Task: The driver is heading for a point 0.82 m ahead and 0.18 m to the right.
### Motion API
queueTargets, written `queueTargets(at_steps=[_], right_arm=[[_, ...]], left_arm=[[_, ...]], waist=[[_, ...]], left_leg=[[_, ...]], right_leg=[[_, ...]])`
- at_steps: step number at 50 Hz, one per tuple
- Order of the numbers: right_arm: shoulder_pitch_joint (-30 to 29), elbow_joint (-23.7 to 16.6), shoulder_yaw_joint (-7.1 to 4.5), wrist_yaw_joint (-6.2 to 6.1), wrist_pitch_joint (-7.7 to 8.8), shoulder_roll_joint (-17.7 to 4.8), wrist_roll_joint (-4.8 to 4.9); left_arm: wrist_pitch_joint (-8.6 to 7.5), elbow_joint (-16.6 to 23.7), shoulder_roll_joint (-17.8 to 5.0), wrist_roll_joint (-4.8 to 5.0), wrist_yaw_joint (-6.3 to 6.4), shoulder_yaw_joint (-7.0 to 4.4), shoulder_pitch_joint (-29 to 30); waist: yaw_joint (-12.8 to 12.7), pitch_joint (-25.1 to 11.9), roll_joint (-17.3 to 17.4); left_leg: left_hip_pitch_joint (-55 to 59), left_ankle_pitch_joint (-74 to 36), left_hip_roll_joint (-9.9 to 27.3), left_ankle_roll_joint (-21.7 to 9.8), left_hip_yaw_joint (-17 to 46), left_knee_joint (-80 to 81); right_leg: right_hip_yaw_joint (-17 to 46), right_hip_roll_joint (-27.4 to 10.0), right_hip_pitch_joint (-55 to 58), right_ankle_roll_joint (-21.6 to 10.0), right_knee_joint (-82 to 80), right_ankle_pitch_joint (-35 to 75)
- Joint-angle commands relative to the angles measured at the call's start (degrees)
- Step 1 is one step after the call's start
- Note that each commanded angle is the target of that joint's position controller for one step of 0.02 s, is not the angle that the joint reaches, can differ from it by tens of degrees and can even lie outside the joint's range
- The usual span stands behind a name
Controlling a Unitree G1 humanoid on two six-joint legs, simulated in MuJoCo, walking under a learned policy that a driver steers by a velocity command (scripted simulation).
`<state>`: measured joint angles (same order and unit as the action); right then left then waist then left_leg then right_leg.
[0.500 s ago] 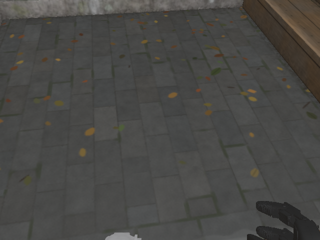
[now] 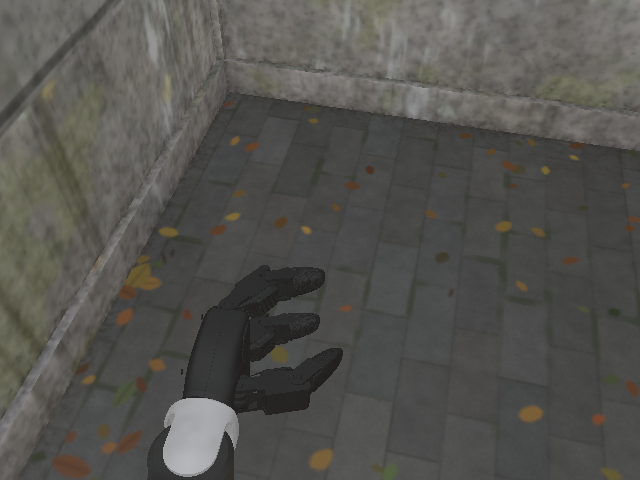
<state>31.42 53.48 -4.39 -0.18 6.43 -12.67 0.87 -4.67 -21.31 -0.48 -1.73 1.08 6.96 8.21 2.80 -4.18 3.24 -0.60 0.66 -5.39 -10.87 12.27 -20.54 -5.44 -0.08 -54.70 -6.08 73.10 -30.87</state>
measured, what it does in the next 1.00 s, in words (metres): climbs, turning right: left foot, then right foot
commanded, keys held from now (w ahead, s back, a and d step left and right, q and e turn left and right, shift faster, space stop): w+shift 0.18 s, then w+e+shift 0.46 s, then shift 0.36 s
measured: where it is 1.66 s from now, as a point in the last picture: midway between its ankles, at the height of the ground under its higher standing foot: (365, 247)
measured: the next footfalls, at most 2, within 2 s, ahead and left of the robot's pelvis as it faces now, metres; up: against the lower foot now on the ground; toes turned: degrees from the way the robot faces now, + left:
left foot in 0.40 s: +0.58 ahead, +0.08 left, +0.17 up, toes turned -4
right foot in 0.80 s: +0.98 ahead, -0.23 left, +0.17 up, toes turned -21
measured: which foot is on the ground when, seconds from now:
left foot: down 0.00-0.00, up 0.02-0.38, down 0.40-0.80, up 0.82-1.00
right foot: down 0.00-0.40, up 0.42-0.78, down 0.80-1.00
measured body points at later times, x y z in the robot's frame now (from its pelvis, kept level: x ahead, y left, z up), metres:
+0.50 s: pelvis +0.49 -0.02 +0.11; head +0.52 -0.02 +0.56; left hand +0.49 +0.26 -0.01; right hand +0.66 -0.27 +0.03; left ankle +0.54 +0.08 -0.61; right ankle +0.27 -0.12 -0.49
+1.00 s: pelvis +0.87 -0.13 +0.12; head +0.92 -0.16 +0.57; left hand +1.10 +0.04 +0.01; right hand +0.96 -0.44 +0.03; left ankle +0.93 +0.04 -0.52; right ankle +0.94 -0.22 -0.61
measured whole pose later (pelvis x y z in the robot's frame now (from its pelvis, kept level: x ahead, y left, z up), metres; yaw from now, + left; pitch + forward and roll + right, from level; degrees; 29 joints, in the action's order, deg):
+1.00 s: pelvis +0.87 -0.13 +0.12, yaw -23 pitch +3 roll +1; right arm 3.1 39.8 0.6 -3.3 3.9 -15.6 -1.8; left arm -5.1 -41.3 -14.0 -1.1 0.4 -0.5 -8.4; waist -2.2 4.6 -0.1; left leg -35.3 24.0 4.8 4.3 4.8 -68.8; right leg 0.3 6.7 -24.4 -7.0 24.9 -2.5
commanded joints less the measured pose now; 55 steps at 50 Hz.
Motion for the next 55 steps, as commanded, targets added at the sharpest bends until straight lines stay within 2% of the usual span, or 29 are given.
queueTargets(at_steps=[1, 2, 3, 4, 6, 9, 11, 14, 17, 19, 20, 21, 22, 25, 30, 33, 34, 37, 38, 39, 40, 41, 42, 43, 45, 47, 50, 52, 55], right_arm=[[-19.4, -13.0, -3.75, 1.96, 3.97, -9.8, -1.4], [-15.7, -17.0, -2.2, 2.94, 4.22, -1.4, -2.69], [-16.5, -19.7, -0.57, 2.39, 3.58, 2.2, -3.22], [-20.5, -21.7, 1.41, 2.03, 2.73, 5.5, -3.6], [-24.6, -25.6, 4.53, 0.75, -1.03, 10.4, -4.09], [-25.8, -27.2, 4.06, 0.74, -4.32, 2.7, -1.22], [-29.7, -28.2, 3.21, 1.82, -3.88, -3.1, -2.09], [-30.3, -25.7, 4.17, 4.19, -1.83, 1.2, -2.16], [-33.0, -24.8, 2.28, 2.73, -1.4, -2.9, -2.93], [-17.6, -21.0, -0.18, 0.32, -0.69, -7.7, -3.34], [-8.7, -19.9, -1.68, -0.95, -0.37, -11.8, -5.03], [-8.4, -20.3, -2.03, -1.17, 0.18, -15.7, -8.0], [-7.6, -20.4, -1.85, -0.6, 0.2, -13.1, -6.54], [-12.8, -16.2, 0.09, -0.98, 0.69, -5.4, -4.63], [-11.6, -11.9, 0.07, 0.02, 1.53, -6.0, -2.54], [-18.1, -10.6, 1.06, -0.28, 2.99, -5.6, -2.51], [-18.3, -9.8, 0.52, -0.13, 4.33, -7.6, -1.68], [-12.4, -7.8, -0.18, -0.57, 3.12, -12.6, -0.79], [-13.1, -8.4, -0.21, -0.6, 2.02, -13.4, -0.49], [-15.0, -8.9, -1.34, -1.84, 1.46, -19.8, 0.32], [-20.0, -9.2, -0.81, -1.98, 1.67, -18.4, -0.12], [-14.0, -12.4, 2.03, -1.76, 1.76, -7.8, -3.14], [-0.9, -10.0, 3.75, -0.29, 2.84, -7.3, -0.25], [-10.2, -10.2, 3.3, -0.25, 2.44, -13.6, 0.02], [-15.6, -11.9, 3.89, -2.22, 0.41, -10.4, -1.93], [-15.2, -12.5, 3.64, -2.85, -2.22, -9.7, -2.89], [-13.0, -13.7, 3.64, -4.34, -4.35, -6.0, -3.19], [-15.3, -13.7, 4.08, -3.74, -4.97, -4.4, -1.88], [-23.8, -14.5, 3.87, -3.62, -5.41, -5.7, -3.79]], left_arm=[[0.15, -10.6, -24.5, -0.31, 0.02, -11.76, -35.3], [0.74, -13.5, -24.1, 0.28, -0.06, -12.13, -28.2], [-0.1, -14.0, -19.8, 0.31, -0.73, -11.49, -22.6], [-1.0, -19.0, -12.4, 1.01, -0.92, -9.66, -24.2], [-2.83, -27.2, -7.4, -0.48, -1.57, -8.83, -30.4], [-3.61, -27.4, -9.8, -0.52, -1.96, -8.72, -24.0], [-3.64, -27.0, -15.2, 0.66, -0.88, -9.67, -25.4], [-4.86, -26.7, -21.9, 2.79, -1.01, -11.41, -29.3], [-4.06, -28.1, -25.6, 1.71, -1.22, -12.31, -36.8], [-2.67, -28.3, -27.5, 1.02, -0.58, -12.97, -36.8], [-2.37, -26.1, -24.7, 0.73, -0.57, -12.71, -35.8], [-2.12, -22.8, -14.1, 2.25, -0.94, -10.37, -41.2], [-1.85, -21.6, -19.1, 3.62, -0.78, -11.21, -40.5], [-0.31, -18.7, -19.3, 0.64, -1.34, -11.18, -26.0], [3.4, -14.5, -16.1, -1.05, -4.13, -10.66, -19.1], [3.17, -13.3, -15.6, 0.26, -4.54, -10.01, -17.1], [2.45, -11.8, -16.6, -0.69, -5.11, -9.54, -13.9], [1.11, -15.6, -16.3, -1.06, -5.61, -9.28, -21.1], [0.78, -18.2, -18.4, -1.85, -5.71, -10.01, -27.2], [-0.73, -15.7, -23.2, 1.62, -4.73, -12.15, -30.0], [-0.08, -17.7, -26.9, 0.57, -2.44, -13.25, -36.0], [0.5, -17.9, -34.0, -1.69, -0.2, -13.54, -32.6], [0.66, -14.6, -30.6, -3.17, 0.64, -12.48, -30.2], [0.18, -11.0, -27.5, -3.8, 0.79, -12.35, -27.4], [-1.35, -12.0, -21.0, 0.01, 0.69, -10.02, -18.8], [-1.9, -14.3, -21.2, 2.4, 0.05, -9.67, -15.7], [-1.38, -17.3, -23.6, 0.15, -0.82, -10.42, -13.1], [0.81, -17.8, -20.4, 1.06, 0.21, -9.48, -11.9], [4.62, -16.0, -21.4, -0.14, 1.99, -9.66, -10.2]], waist=[[-22.0, -19.6, -15.2], [-12.8, -16.7, -29.6], [-7.9, -10.0, -15.9], [-5.7, -0.7, -5.0], [-2.3, 7.7, 0.7], [3.7, 15.4, -1.1], [2.4, 14.4, 0.7], [-1.1, 6.4, -1.9], [-3.1, 2.8, -9.5], [5.8, -5.9, -12.7], [9.1, -12.1, -10.9], [2.7, -19.4, 6.4], [4.7, -25.0, 8.9], [1.7, -2.5, -2.4], [-2.8, 7.2, 0.9], [-7.2, 11.2, 4.4], [-7.4, 13.0, 0.3], [-8.3, 7.2, -0.3], [-10.7, 2.5, 0.3], [-17.1, -2.6, 4.6], [-20.7, -3.8, 2.5], [-10.3, -6.9, -25.0], [-7.0, -29.5, -24.4], [-13.9, -31.2, -14.5], [-5.8, -18.1, 2.1], [-1.5, -8.0, 2.1], [1.5, -9.5, -3.7], [0.7, -10.8, -3.6], [-2.0, -9.1, -6.6]], left_leg=[[-21.7, -32.9, 0.3, 3.0, -1.8, -61.0], [-41.8, 7.3, -7.5, 4.6, -1.5, -83.9], [-53.0, 9.7, -3.7, 2.9, -1.2, -95.9], [-58.2, 10.3, -0.9, 1.3, -2.0, -98.9], [-66.2, 19.3, 0.9, 0.0, -1.8, -104.7], [-55.6, 19.2, 3.6, 3.8, -2.1, -69.9], [-44.3, 10.4, 6.1, 6.6, -11.0, -47.8], [-18.5, -11.2, 6.2, 6.3, -15.0, -22.3], [-19.1, 0.6, 0.9, 5.9, -18.1, -11.4], [-0.8, 5.7, 2.5, 4.2, -15.0, -8.1], [14.0, 15.7, 11.7, 3.2, -7.5, -12.7], [27.2, 22.9, 29.8, -0.1, 18.4, -10.3], [26.4, 25.2, 32.5, -3.3, 34.2, -1.0], [5.7, 15.6, 24.5, 1.4, 11.6, 4.1], [-4.0, 5.2, 20.7, 4.6, -8.4, 12.5], [-11.5, -11.7, 14.8, 7.2, -21.6, 15.0], [-17.2, -17.4, 14.7, 7.9, -24.4, 16.8], [-10.1, -39.6, 15.3, 7.0, -25.4, 5.9], [-8.0, -44.7, 15.4, 7.1, -25.0, -4.2], [-12.5, -51.9, 14.9, 9.4, -21.3, -16.0], [-15.4, -34.0, 11.0, 12.5, -21.2, -29.9], [-30.2, 34.9, 2.8, 14.7, -20.2, -58.8], [-39.8, 38.1, 4.1, 13.1, -2.6, -71.0], [-39.7, 34.2, 3.9, 13.0, -2.8, -75.9], [-38.4, 25.0, 11.4, 13.9, -5.1, -62.7], [-29.2, 23.4, 12.7, 14.5, -6.6, -52.0], [-24.5, 20.8, 9.6, 16.7, -8.9, -44.8], [-25.3, 15.3, 9.6, 17.9, -8.1, -38.4], [-22.1, 7.8, 7.8, 17.4, -9.7, -30.7]], right_leg=[[28.0, -6.5, 51.2, -8.1, -29.4, -13.7], [61.0, -15.0, 53.8, -14.8, -50.0, -4.6], [62.5, -17.5, 53.2, -14.9, -51.0, -15.7], [53.8, -16.5, 46.4, -12.4, -50.6, -14.8], [34.3, -12.9, 39.3, -6.3, -49.6, 1.4], [13.8, -6.8, 23.7, -0.6, -59.7, 11.0], [10.5, -3.6, 22.7, -2.9, -66.9, 22.6], [9.3, -3.2, 28.0, -4.1, -73.1, 31.4], [11.0, -6.5, 53.3, -3.7, -61.1, 67.8], [11.7, -6.5, 51.4, -1.2, -35.7, 71.2], [11.9, -4.3, 38.5, -0.8, -18.9, 54.5], [10.0, 1.6, 20.1, 0.2, 2.6, 5.2], [12.7, 2.2, 14.8, -0.2, 10.0, 6.2], [11.9, -3.8, 10.8, -0.2, 2.7, 16.9], [9.1, -7.6, 5.1, 1.6, -3.2, 18.3], [5.7, -6.0, 12.4, 1.7, -15.3, 28.9], [3.2, -5.3, 21.3, 1.3, -26.2, 35.2], [-3.1, 4.1, 36.5, -0.6, -34.3, 39.2], [-1.6, 5.8, 43.2, -1.9, -36.9, 36.8], [1.9, 6.5, 57.3, -2.6, -38.3, 40.4], [10.3, 0.3, 63.4, -3.3, -44.8, 49.2], [22.1, -11.1, 76.5, -4.7, -35.2, 101.7], [41.3, -22.1, 91.8, -17.0, -37.7, 96.4], [42.0, -20.8, 87.5, -19.4, -43.6, 95.1], [30.1, -17.0, 64.9, -13.2, -46.2, 82.6], [24.4, -13.9, 44.3, -9.4, -51.3, 79.7], [15.7, -10.8, 36.7, -9.7, -51.1, 86.0], [12.7, -10.0, 39.3, -7.6, -50.3, 76.7], [9.6, -7.5, 36.5, -4.3, -50.8, 60.5]])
